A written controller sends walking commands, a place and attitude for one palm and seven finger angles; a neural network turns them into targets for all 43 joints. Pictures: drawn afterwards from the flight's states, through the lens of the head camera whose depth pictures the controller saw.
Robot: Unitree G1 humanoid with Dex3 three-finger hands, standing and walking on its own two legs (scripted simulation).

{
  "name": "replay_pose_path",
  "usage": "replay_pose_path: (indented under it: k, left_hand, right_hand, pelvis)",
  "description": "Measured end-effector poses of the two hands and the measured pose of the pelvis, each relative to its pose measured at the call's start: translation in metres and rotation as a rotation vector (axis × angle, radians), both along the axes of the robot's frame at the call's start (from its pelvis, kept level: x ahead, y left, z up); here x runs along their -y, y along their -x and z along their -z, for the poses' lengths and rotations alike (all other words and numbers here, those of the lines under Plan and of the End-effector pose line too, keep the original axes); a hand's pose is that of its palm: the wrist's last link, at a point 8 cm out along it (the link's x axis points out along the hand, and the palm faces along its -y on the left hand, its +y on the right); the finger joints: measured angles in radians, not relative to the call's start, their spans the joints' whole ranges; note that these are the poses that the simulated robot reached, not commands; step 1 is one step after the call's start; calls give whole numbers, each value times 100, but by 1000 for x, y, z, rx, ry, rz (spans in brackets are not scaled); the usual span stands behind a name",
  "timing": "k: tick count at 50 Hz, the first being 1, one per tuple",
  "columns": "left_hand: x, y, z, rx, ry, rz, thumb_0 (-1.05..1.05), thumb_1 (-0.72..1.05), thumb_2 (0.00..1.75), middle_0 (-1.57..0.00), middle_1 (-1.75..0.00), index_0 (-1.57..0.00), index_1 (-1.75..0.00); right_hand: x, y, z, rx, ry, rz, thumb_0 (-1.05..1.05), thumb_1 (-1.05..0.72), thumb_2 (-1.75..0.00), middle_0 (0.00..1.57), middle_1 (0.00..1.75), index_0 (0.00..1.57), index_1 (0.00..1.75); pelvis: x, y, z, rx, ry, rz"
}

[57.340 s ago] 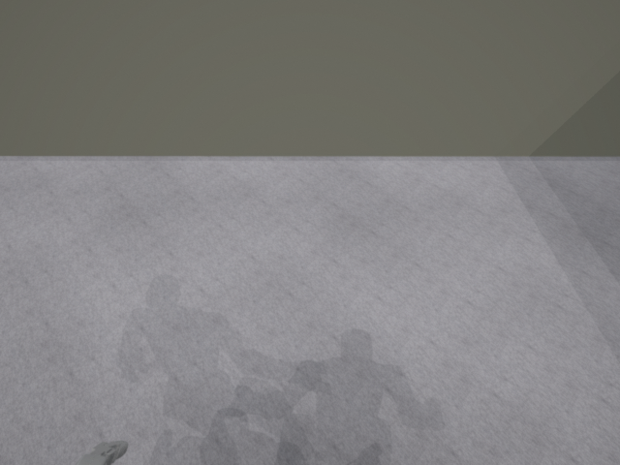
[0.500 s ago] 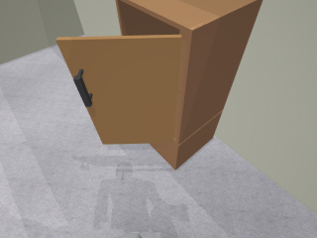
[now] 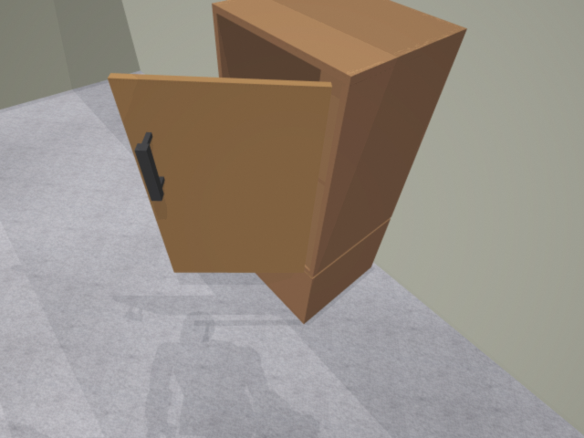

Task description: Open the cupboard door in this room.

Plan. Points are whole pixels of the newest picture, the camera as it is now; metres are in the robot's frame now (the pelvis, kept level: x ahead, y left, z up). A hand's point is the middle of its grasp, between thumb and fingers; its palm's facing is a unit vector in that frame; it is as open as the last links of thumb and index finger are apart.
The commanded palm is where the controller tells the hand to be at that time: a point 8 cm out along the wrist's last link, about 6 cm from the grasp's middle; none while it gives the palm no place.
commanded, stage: look again from close up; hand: left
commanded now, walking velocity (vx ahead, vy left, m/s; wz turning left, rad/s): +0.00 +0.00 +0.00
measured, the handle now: (152, 167) +0.59 +0.31 +0.00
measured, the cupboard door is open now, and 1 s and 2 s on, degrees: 50 50 50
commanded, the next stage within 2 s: shuffle to correct the standing spot in 0.50 s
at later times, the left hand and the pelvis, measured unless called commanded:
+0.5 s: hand out of the picture +0.03 +0.19 -0.18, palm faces -0.01 -0.98 -0.18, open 7.3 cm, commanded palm none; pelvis +0.02 +0.02 +0.00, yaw -1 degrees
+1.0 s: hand out of the picture +0.04 +0.21 -0.18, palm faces +0.04 -0.97 -0.25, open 7.3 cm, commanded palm none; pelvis +0.04 +0.02 -0.01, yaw +2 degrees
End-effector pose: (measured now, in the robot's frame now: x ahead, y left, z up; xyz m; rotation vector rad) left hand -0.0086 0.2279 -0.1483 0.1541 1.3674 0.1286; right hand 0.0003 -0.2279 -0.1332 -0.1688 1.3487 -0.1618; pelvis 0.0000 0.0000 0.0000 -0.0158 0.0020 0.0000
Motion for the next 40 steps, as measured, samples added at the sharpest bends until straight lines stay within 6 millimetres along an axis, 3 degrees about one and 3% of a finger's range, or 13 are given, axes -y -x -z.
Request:
replay_pose_path:
  k: [6,23,40]
  left_hand:
    - [-1,-5,1,-11,10,-2,1,91,90,-20,-30,-20,-30]
    - [-13,-31,1,1,9,9,0,91,90,-20,-30,-20,-30]
    - [-26,-34,0,-22,-25,6,0,91,90,-20,-30,-20,-30]
  right_hand:
    - [-7,-6,0,-12,-2,-2,1,-91,-90,20,30,20,30]
    - [-15,-48,-2,54,12,-16,1,-91,-90,20,30,20,30]
    - [-15,-49,6,2,-1,-40,1,-91,-90,20,30,20,30]
  pelvis:
    - [-5,-7,-1,3,-3,2]
    - [-18,-22,-3,7,-11,10]
    - [-21,-34,3,-5,-26,-11]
